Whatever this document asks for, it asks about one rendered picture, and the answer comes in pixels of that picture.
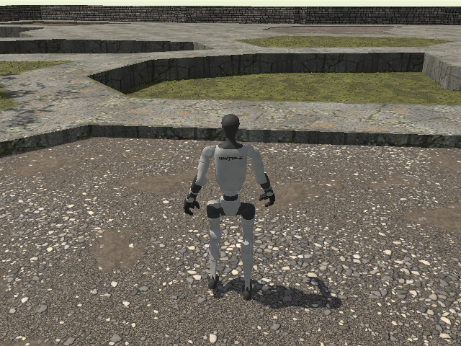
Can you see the right robot upper arm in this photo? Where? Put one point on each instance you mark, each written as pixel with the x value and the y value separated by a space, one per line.
pixel 253 153

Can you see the left robot upper arm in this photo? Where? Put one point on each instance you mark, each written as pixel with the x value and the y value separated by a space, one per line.
pixel 207 153

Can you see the robot left foot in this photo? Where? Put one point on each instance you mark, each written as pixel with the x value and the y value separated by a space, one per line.
pixel 213 283

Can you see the left robot hand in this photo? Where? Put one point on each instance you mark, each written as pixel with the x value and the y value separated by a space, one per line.
pixel 190 205

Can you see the robot left forearm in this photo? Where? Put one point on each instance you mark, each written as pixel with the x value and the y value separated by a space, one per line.
pixel 193 192

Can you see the robot foot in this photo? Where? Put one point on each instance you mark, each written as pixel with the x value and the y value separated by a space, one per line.
pixel 247 292
pixel 213 283

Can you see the robot right forearm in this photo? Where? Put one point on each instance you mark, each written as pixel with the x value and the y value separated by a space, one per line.
pixel 267 188

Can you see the robot right foot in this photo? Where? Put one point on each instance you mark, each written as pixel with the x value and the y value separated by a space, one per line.
pixel 247 292

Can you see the right robot hand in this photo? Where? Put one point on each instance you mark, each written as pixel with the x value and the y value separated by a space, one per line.
pixel 264 196

